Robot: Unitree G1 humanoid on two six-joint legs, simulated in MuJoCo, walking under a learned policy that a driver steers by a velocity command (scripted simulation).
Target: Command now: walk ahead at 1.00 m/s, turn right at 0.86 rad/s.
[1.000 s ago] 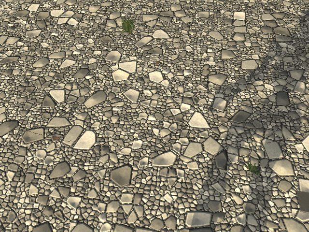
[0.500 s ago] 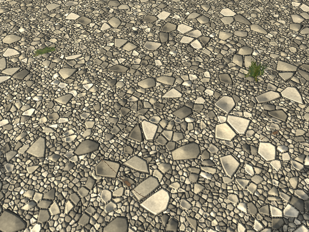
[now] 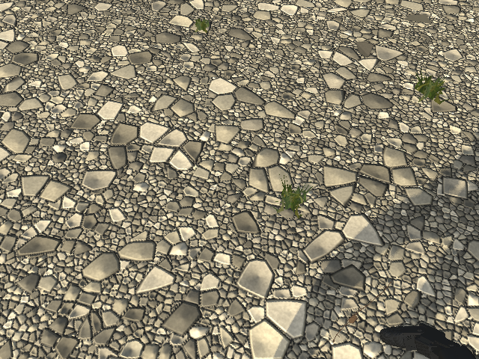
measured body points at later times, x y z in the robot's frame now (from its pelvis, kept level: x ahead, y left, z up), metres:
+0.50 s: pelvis +0.46 +0.03 +0.00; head +0.48 +0.03 +0.44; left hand +0.80 +0.14 -0.05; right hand +0.27 -0.21 -0.12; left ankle +0.37 +0.20 -0.73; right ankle +0.53 -0.11 -0.66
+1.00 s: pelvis +0.86 -0.21 -0.01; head +0.89 -0.22 +0.44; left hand +1.07 +0.00 -0.13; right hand +0.86 -0.54 -0.07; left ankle +1.12 -0.26 -0.70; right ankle +0.69 -0.12 -0.73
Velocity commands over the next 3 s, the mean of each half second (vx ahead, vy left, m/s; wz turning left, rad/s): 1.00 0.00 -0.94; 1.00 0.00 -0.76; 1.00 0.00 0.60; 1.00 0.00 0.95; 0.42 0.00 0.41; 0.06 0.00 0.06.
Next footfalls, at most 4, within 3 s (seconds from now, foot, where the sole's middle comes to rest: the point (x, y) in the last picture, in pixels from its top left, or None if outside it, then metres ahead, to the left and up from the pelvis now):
0.20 left None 0.41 0.19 -0.77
0.66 right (305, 291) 0.72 -0.14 -0.77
1.06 left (350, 187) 1.15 -0.32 -0.77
1.48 right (450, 160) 1.32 -0.73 -0.77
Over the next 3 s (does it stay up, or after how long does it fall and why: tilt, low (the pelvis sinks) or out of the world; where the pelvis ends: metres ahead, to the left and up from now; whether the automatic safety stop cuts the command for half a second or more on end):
stays up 2.07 -0.69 0.00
